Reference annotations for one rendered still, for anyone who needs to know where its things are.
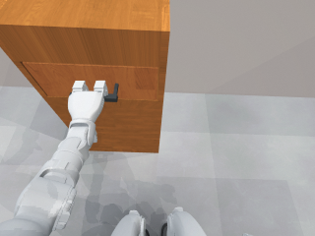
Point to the left robot hand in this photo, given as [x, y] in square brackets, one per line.
[87, 104]

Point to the left robot forearm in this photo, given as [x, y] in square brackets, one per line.
[66, 163]

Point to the left robot shin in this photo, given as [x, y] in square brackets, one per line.
[133, 212]

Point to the drawer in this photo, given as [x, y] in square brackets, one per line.
[134, 82]

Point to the cabinet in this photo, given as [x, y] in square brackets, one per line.
[95, 32]

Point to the robot right thigh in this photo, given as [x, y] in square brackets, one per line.
[181, 223]

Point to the robot left upper arm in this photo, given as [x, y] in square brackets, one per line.
[46, 207]

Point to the handle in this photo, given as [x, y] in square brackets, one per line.
[111, 97]

